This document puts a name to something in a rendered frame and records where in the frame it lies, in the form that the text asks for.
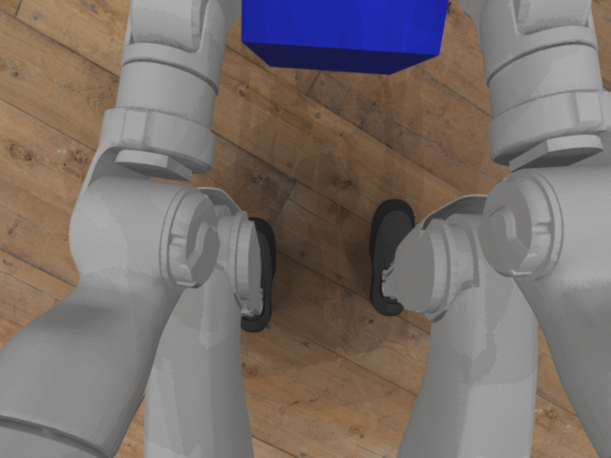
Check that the right robot forearm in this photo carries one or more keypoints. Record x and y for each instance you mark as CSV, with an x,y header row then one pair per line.
x,y
542,69

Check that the right robot foot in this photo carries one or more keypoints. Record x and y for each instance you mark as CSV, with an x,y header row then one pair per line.
x,y
392,221

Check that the right robot upper arm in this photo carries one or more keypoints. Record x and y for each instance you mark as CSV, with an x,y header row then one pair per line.
x,y
550,229

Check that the robot right shin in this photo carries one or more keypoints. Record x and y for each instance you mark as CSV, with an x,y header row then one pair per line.
x,y
397,284

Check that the left robot forearm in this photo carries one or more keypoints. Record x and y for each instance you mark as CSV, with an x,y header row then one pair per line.
x,y
170,77

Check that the left robot upper arm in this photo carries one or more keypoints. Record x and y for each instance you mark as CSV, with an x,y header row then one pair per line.
x,y
71,380

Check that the carton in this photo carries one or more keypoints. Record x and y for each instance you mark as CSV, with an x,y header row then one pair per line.
x,y
355,36

